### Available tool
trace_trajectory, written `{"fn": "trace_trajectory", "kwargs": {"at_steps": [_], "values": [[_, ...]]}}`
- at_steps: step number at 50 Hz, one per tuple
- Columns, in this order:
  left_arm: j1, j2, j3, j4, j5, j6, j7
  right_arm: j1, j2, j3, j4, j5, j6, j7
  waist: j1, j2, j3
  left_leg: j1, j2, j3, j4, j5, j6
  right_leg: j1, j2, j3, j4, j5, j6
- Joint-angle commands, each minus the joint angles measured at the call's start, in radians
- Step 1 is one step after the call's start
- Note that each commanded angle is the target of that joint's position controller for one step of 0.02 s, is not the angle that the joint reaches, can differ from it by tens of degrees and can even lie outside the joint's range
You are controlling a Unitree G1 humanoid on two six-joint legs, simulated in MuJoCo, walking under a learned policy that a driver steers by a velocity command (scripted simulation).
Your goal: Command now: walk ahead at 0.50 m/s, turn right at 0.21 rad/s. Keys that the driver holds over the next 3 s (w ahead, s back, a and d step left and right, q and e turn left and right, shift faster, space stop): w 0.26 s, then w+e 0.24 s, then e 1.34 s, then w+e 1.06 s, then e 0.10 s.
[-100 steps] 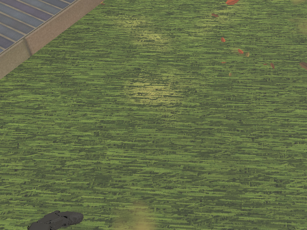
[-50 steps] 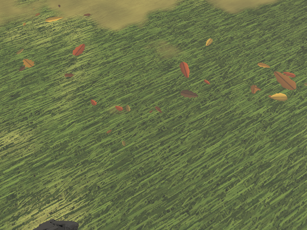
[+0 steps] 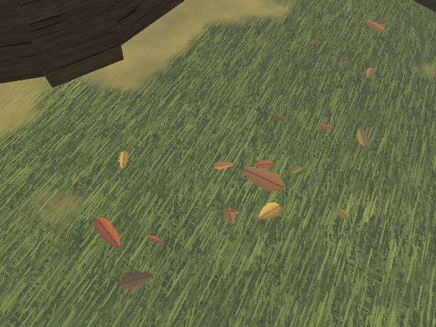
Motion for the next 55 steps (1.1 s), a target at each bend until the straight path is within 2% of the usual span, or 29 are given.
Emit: {"fn": "trace_trajectory", "kwargs": {"at_steps": [1, 3, 4, 5, 6, 7, 8, 9, 10, 12, 16, 20, 26, 28, 29, 30, 31, 32, 33, 34, 35, 36, 37, 40, 45, 51, 53, 54, 55], "values": [[-0.087, 0.045, -0.001, -0.079, 0.002, -0.017, 0.002, 0.006, -0.158, -0.031, -0.026, 0.003, -0.006, -0.004, 0.029, 0.137, 0.038, -0.06, 0.259, -0.114, -0.071, 0.467, 0.128, 0.102, 0.015, -0.075, -0.104, -0.013, -0.023], [-0.052, 0.061, 0.004, -0.065, 0.009, -0.024, 0.013, 0.017, -0.175, -0.033, -0.005, 0.003, 0.006, -0.008, 0.054, 0.14, 0.016, -0.007, 0.269, -0.102, 0.028, 0.664, 0.12, 0.182, 0.048, -0.099, -0.158, -0.087, -0.056], [0.043, 0.068, 0.01, -0.032, 0.014, -0.033, 0.021, 0.016, -0.175, -0.031, 0.004, 0.007, 0.012, -0.01, 0.103, 0.126, -0.035, -0.007, 0.25, -0.073, 0.159, 0.779, 0.107, 0.311, 0.077, -0.11, -0.22, -0.077, -0.078], [0.198, 0.099, 0.026, 0.027, 0.025, -0.044, 0.031, 0.023, -0.157, -0.022, 0.005, 0.009, 0.015, -0.011, 0.163, 0.089, -0.13, -0.081, 0.21, -0.039, 0.347, 0.743, 0.086, 0.525, 0.079, -0.094, -0.249, -0.067, -0.104], [0.359, 0.183, 0.05, 0.055, 0.043, -0.048, 0.048, 0.011, -0.103, -0.003, -0.045, 0.019, 0.012, -0.007, 0.226, -0.035, -0.266, -0.312, 0.155, -0.009, 0.651, 0.41, 0.054, 0.799, -0.164, 0.191, -0.284, -0.209, -0.17], [0.385, 0.266, 0.072, 0.063, 0.016, -0.037, 0.061, 0.071, -0.051, 0.003, -0.077, 0.019, 0.014, 0.0, 0.181, -0.221, -0.348, -0.596, -0.012, -0.042, 0.947, -0.278, 0.027, 0.946, -0.398, 0.63, -0.399, -0.16, -0.281], [0.342, 0.224, 0.067, 0.065, -0.02, -0.034, 0.066, -0.023, -0.15, -0.026, -0.071, -0.001, 0.025, -0.011, 0.187, -0.067, -0.25, -0.685, 0.035, -0.174, 1.002, -0.231, 0.04, 0.874, -0.346, 0.562, -0.401, -0.092, -0.259], [0.277, 0.171, 0.052, 0.071, -0.024, -0.039, 0.068, -0.069, -0.129, -0.023, -0.086, 0.007, 0.018, -0.006, 0.149, -0.052, -0.131, -0.694, 0.07, -0.186, 0.971, -0.146, 0.048, 0.755, -0.297, 0.41, -0.415, 0.008, -0.234], [0.229, 0.121, 0.039, 0.073, -0.022, -0.046, 0.065, -0.075, -0.11, -0.018, -0.078, 0.01, 0.015, -0.002, 0.113, -0.026, -0.079, -0.65, 0.096, -0.185, 0.907, -0.094, 0.046, 0.653, -0.246, 0.318, -0.448, 0.082, -0.2], [0.182, 0.074, 0.026, 0.082, -0.026, -0.058, 0.066, -0.031, -0.088, -0.016, -0.048, -0.013, 0.037, 0.006, 0.055, -0.045, -0.041, -0.549, 0.116, -0.179, 0.839, -0.052, 0.023, 0.521, -0.18, 0.206, -0.505, 0.135, -0.161], [0.24, 0.095, 0.034, 0.133, -0.043, -0.078, 0.064, -0.131, -0.065, -0.018, -0.078, -0.029, 0.057, 0.021, 0.047, -0.028, 0.005, -0.585, 0.124, -0.146, 0.746, 0.047, -0.02, 0.473, -0.146, 0.17, -0.584, 0.149, -0.195], [0.3, 0.103, 0.041, 0.17, -0.039, -0.073, 0.064, -0.3, -0.055, -0.011, -0.131, -0.022, 0.053, 0.019, 0.082, -0.017, 0.05, -0.636, 0.117, -0.139, 0.546, 0.184, -0.053, 0.485, -0.121, 0.163, -0.598, 0.132, -0.197], [0.38, 0.133, 0.052, 0.21, -0.028, -0.067, 0.072, -0.46, -0.075, -0.006, -0.192, -0.008, 0.042, 0.006, 0.125, -0.023, 0.057, -0.591, 0.063, -0.149, 0.368, 0.231, -0.033, 0.577, -0.135, 0.198, -0.489, 0.315, -0.17], [0.357, 0.148, 0.059, 0.208, -0.025, -0.059, 0.078, -0.399, -0.091, -0.01, -0.181, -0.009, 0.029, -0.006, 0.093, -0.032, 0.032, -0.474, 0.028, -0.148, 0.316, 0.182, -0.008, 0.577, -0.119, 0.194, -0.379, 0.506, -0.126], [0.341, 0.154, 0.063, 0.204, -0.026, -0.058, 0.08, -0.322, -0.108, -0.017, -0.156, -0.01, 0.019, -0.015, 0.066, -0.033, -0.003, -0.365, 0.003, -0.143, 0.274, 0.178, 0.007, 0.568, -0.095, 0.194, -0.293, 0.594, -0.101], [0.318, 0.154, 0.064, 0.199, -0.038, -0.059, 0.078, -0.196, -0.128, -0.026, -0.117, -0.017, 0.004, -0.024, 0.009, -0.002, -0.065, -0.19, 0.003, -0.133, 0.19, 0.279, 0.025, 0.527, -0.038, 0.163, -0.139, 0.594, -0.072], [0.31, 0.114, 0.055, 0.167, -0.055, -0.064, 0.078, -0.057, -0.197, -0.043, -0.097, -0.039, -0.013, -0.036, -0.033, 0.069, -0.184, 0.065, 0.174, -0.262, 0.208, 0.469, 0.059, 0.37, 0.032, 0.135, 0.099, 0.326, -0.044], [0.458, -0.004, 0.035, 0.151, -0.087, -0.054, 0.092, -0.024, -0.293, -0.062, -0.117, -0.047, -0.005, -0.032, 0.02, 0.295, -0.364, 0.326, 0.527, -0.575, 0.258, 0.899, 0.182, 0.132, 0.184, 0.029, 0.431, -0.485, -0.013], [0.477, 0.101, 0.058, 0.173, -0.049, -0.035, 0.104, -0.061, -0.251, -0.06, -0.129, -0.006, 0.02, -0.03, 0.033, 0.238, -0.402, 0.234, 0.508, -0.659, 0.216, 0.908, 0.23, 0.104, 0.15, 0.066, 0.553, -0.519, -0.019], [0.415, 0.115, 0.07, 0.175, -0.035, -0.021, 0.1, -0.14, -0.165, -0.035, -0.143, -0.001, 0.025, -0.032, 0.057, 0.148, -0.268, 0.104, 0.455, -0.523, 0.183, 0.815, 0.213, 0.088, 0.104, 0.078, 0.571, -0.454, -0.011], [0.357, 0.098, 0.069, 0.166, -0.028, -0.013, 0.09, -0.206, -0.103, -0.016, -0.147, -0.002, 0.027, -0.036, 0.071, 0.124, -0.158, -0.004, 0.393, -0.402, 0.147, 0.774, 0.184, 0.075, 0.067, 0.056, 0.53, -0.398, 0.003], [0.324, 0.083, 0.071, 0.158, -0.022, -0.001, 0.079, -0.228, -0.08, -0.007, -0.147, -0.006, 0.028, -0.041, 0.078, 0.154, -0.107, -0.069, 0.35, -0.326, 0.116, 0.751, 0.166, 0.078, 0.042, 0.05, 0.501, -0.359, 0.016], [0.322, 0.07, 0.071, 0.156, -0.015, 0.016, 0.067, -0.236, -0.079, -0.006, -0.141, -0.004, 0.029, -0.046, 0.09, 0.183, -0.084, -0.131, 0.323, -0.27, 0.088, 0.73, 0.162, 0.105, 0.036, 0.039, 0.484, -0.331, 0.031], [0.304, 0.047, 0.068, 0.134, -0.017, 0.044, 0.051, -0.226, -0.107, -0.015, -0.129, -0.007, 0.022, -0.044, 0.111, 0.164, -0.104, -0.184, 0.323, -0.189, 0.065, 0.74, 0.187, 0.139, 0.049, 0.017, 0.448, -0.289, 0.048], [0.166, 0.032, 0.049, 0.06, -0.016, 0.069, 0.026, -0.252, -0.132, -0.025, -0.126, -0.012, 0.038, -0.041, 0.1, 0.191, -0.085, -0.255, 0.315, -0.078, 0.037, 0.473, 0.173, 0.193, 0.009, -0.034, 0.188, -0.165, 0.044], [0.068, 0.072, 0.052, -0.011, -0.02, 0.071, 0.019, -0.217, -0.197, -0.053, -0.118, -0.01, 0.077, -0.03, 0.06, 0.189, -0.068, -0.243, 0.368, -0.075, 0.107, 0.182, 0.132, 0.294, 0.024, -0.085, -0.039, -0.24, 0.014], [0.12, 0.086, 0.058, 0.002, -0.014, 0.051, 0.03, -0.188, -0.192, -0.058, -0.105, -0.011, 0.095, -0.027, 0.085, 0.104, -0.074, -0.293, 0.33, -0.028, 0.254, 0.099, 0.055, 0.431, 0.042, -0.056, -0.23, -0.149, -0.014], [0.157, 0.164, 0.075, 0.004, -0.004, 0.033, 0.046, -0.132, -0.145, -0.05, -0.106, -0.016, 0.106, -0.018, 0.087, -0.141, -0.078, -0.386, 0.231, 0.063, 0.512, -0.076, -0.013, 0.493, -0.132, 0.201, -0.42, -0.042, -0.053], [0.165, 0.299, 0.107, -0.017, -0.018, 0.035, 0.054, -0.18, -0.089, -0.03, -0.184, -0.007, 0.119, -0.029, 0.096, -0.316, -0.045, -0.608, 0.048, 0.027, 0.682, -0.404, -0.073, 0.48, -0.356, 0.537, -0.46, 0.213, -0.216]]}}
Next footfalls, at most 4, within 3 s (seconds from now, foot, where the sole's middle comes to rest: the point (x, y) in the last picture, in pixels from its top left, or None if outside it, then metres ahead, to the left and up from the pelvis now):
0.10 right None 0.21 -0.11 -0.78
0.62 left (191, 315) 0.51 0.06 -0.78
1.08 right None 0.43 -0.15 -0.78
1.56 left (205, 315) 0.51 0.02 -0.78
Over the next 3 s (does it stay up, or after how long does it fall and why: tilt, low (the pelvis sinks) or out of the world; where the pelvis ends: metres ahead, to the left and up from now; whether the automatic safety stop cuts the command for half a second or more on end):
stays up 0.51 -0.51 -0.03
